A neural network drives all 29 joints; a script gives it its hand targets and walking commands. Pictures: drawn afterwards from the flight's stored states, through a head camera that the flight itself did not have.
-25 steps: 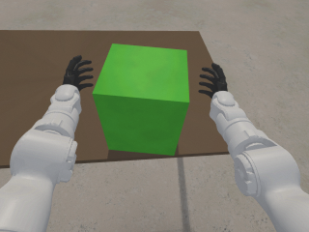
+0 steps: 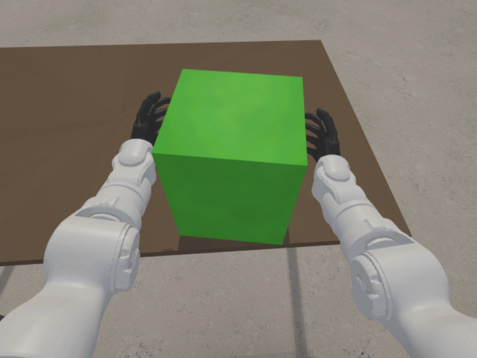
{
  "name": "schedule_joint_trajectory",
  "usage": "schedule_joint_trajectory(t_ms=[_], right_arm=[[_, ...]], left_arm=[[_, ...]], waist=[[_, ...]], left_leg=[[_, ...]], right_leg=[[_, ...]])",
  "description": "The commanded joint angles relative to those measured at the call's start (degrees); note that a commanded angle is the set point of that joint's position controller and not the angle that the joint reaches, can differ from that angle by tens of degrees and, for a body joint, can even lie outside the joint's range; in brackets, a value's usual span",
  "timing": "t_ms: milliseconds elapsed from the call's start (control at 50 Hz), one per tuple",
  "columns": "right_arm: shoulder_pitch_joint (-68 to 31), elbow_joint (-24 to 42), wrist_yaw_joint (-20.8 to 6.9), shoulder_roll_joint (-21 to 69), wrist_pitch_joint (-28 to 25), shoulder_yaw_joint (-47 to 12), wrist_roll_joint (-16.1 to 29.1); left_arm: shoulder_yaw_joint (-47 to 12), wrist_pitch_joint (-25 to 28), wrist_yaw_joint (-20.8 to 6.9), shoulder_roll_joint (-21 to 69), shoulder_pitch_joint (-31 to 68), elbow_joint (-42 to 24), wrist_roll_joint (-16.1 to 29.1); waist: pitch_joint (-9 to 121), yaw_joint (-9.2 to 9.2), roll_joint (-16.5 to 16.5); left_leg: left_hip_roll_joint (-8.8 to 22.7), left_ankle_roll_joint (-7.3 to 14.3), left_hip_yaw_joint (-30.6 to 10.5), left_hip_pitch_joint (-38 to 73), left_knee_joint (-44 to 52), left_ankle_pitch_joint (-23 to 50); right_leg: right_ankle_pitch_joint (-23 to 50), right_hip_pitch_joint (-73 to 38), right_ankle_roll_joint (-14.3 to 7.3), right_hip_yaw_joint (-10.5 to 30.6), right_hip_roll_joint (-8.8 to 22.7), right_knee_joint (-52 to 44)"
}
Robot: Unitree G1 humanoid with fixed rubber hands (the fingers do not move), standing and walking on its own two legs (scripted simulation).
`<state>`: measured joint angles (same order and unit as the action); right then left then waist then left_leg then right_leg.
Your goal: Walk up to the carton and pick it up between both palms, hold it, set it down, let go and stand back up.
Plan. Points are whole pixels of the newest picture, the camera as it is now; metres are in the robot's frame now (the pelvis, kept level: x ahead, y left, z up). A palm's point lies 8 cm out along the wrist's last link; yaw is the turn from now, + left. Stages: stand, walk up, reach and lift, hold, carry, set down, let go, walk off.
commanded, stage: reach and lift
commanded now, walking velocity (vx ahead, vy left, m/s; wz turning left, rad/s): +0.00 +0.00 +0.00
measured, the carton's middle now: (235, 162) +0.47 +0.01 +0.05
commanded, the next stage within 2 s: none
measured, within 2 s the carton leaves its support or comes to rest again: leaves its support in 1.94 s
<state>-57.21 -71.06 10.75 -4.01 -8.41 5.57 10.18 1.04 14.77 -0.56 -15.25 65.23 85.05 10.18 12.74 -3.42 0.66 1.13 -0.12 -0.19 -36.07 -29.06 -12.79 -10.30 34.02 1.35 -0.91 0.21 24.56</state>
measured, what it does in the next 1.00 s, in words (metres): stands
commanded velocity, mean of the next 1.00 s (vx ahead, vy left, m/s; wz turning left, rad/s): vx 0.00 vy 0.00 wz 0.00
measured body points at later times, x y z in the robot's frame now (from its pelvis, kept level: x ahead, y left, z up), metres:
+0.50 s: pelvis +0.01 +0.01 +0.02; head +0.07 +0.02 +0.46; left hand +0.47 +0.15 +0.11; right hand +0.43 -0.15 +0.10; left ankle -0.01 +0.11 -0.73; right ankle -0.01 -0.13 -0.73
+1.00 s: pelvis +0.02 -0.01 +0.02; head +0.07 +0.01 +0.46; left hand +0.47 +0.15 +0.11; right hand +0.43 -0.15 +0.10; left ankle -0.01 +0.11 -0.73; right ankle -0.01 -0.13 -0.73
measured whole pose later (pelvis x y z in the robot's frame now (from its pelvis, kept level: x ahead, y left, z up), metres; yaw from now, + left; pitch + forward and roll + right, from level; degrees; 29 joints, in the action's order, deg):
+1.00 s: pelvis +0.02 -0.01 +0.02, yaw +1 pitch +5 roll +0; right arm -42.9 -45.1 6.7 12.3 -9.0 38.8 -28.1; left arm 32.2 1.9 -7.7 -1.4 51.3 54.6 -22.9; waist -0.8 -0.9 -2.0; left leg 0.8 -0.5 0.2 -12.4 -18.8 -11.6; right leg -10.4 11.5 1.0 -1.1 0.5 16.7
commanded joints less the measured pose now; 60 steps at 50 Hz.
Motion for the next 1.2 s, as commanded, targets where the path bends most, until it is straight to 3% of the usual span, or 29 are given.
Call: schedule_joint_trajectory(t_ms=[0, 120, 160, 240, 320, 400, 460, 540, 720, 860, 980, 1120, 1180], right_arm=[[-24.42, 10.14, 1.02, -4.05, -2.9, 6.74, -7.08], [-23.27, 8.07, -0.38, 0.67, -2.76, 12.59, -11.92], [-22.8, 9.41, -1.5, 3.42, -2.71, 14.51, -14.46], [-22.07, 13.53, -5.43, 15.46, -2.19, 18.68, -23.2], [-22.14, 19.81, -12.42, 36.7, -1.87, 19.8, -35.3], [-17.11, 22.51, -14.9, 38.38, -1.62, 20.39, -41.32], [-15.32, 22.99, -15.09, 36.97, -1.58, 20.83, -43.24], [-13.36, 23.4, -14.27, 37.67, -1.64, 19.17, -43.34], [-12.52, 23.51, -13.37, 40.42, -3.73, 16.28, -40.8], [-13.36, 24.02, -12.71, 40.77, -4.28, 15.82, -40.38], [-13.69, 26.2, -12.38, 42.31, -3.44, 14.02, -39.73], [-14.59, 26.04, -12.82, 41.23, -3.28, 16.33, -40.59], [-16.06, 25.71, -13.42, 40.45, -3.57, 16.67, -40.11]], left_arm=[[4.31, 0.35, 0.27, -1.71, 26.19, -9.63, -5.21], [7.11, -2.77, 1.02, 5.02, 25.55, -15.53, -12.23], [9.23, -3.39, 0.78, 7.08, 24.98, -16.8, -15.04], [15.52, -4.41, -1.82, 15.81, 23.08, -17.34, -22.12], [20.94, -4.52, -7.3, 33.34, 21.93, -15.66, -31.53], [22.51, -6.15, -8.95, 35.35, 17.84, -17.76, -34.44], [21.85, -7.13, -9.33, 36.2, 16.35, -20.85, -34.24], [20.96, -8.06, -10.11, 36.06, 14.46, -23.23, -33.55], [18.33, -10.57, -10.64, 39.38, 11.6, -26.61, -33.82], [18.38, -12.21, -11.02, 40.21, 10.38, -28.47, -34.13], [19.69, -12.44, -11.7, 38.85, 9.97, -28.54, -34.18], [19.2, -12.84, -11.01, 40.26, 11.31, -29.13, -34.53], [19.16, -12.99, -10.29, 40.49, 11.68, -29.11, -34.57]], waist=[[36.71, -2.46, 1.37], [30.38, -1.27, 7.47], [28.69, -0.69, 7.64], [23.52, 0.85, 5.77], [21.09, 2.57, 4.61], [18.93, 2.71, 2.63], [16.98, 1.22, 0.45], [15.05, 0.21, -2.62], [13.64, 0.8, 1.36], [13.79, 1.1, 1.06], [14.9, 2.22, -2.69], [14.84, 1.49, -0.82], [14.61, 2.53, 0.43]], left_leg=[[-1.56, -4.6, 4.06, 22.9, -1.46, 29.6], [-0.61, -6.3, 4.15, 29.5, -0.83, 35.09], [-0.62, -6.23, 4.61, 29.88, 0.43, 34.18], [-1.27, -5.06, 6.42, 27.32, 4.17, 28.62], [-1.68, -3.79, 7.43, 27.82, 7.79, 25.91], [-1.27, -3.75, 8.52, 29.47, 9.57, 26.21], [-0.62, -4.02, 8.38, 33.57, 9.5, 29.65], [-0.98, -3.67, 8.62, 33.77, 9.38, 31.58], [-1.42, -3.32, 8.41, 35.06, 6.96, 37.73], [-1.78, -2.78, 8.78, 31.42, 7.75, 33.38], [-2.51, -1.31, 9.65, 24.21, 11.01, 24.2], [-1.63, -1.88, 9.17, 29.82, 10.69, 25.78], [-1.0, -2.4, 9.12, 32.62, 9.76, 28.85]], right_leg=[[28.42, -19.76, 1.24, -3.78, -2.0, 0.88], [21.85, -17.25, -0.57, -4.77, -3.23, -2.84], [20.83, -19.29, -0.85, -4.74, -3.18, -3.99], [19.53, -26.68, -0.84, -4.2, -2.18, -5.47], [19.75, -33.96, -0.7, -4.48, -1.43, -6.77], [22.39, -37.01, 0.02, -5.4, -1.47, -6.7], [20.97, -34.56, 0.23, -6.81, -2.02, -7.47], [24.63, -36.65, 0.91, -6.69, -2.09, -6.58], [30.3, -34.25, 1.74, -6.06, -1.78, -4.49], [31.73, -37.21, 2.42, -5.69, -1.17, -3.8], [35.79, -47.32, 3.13, -4.14, 0.16, -3.25], [26.76, -39.99, 2.01, -5.59, -0.67, -5.65], [22.75, -36.63, 1.31, -6.01, -1.4, -6.41]])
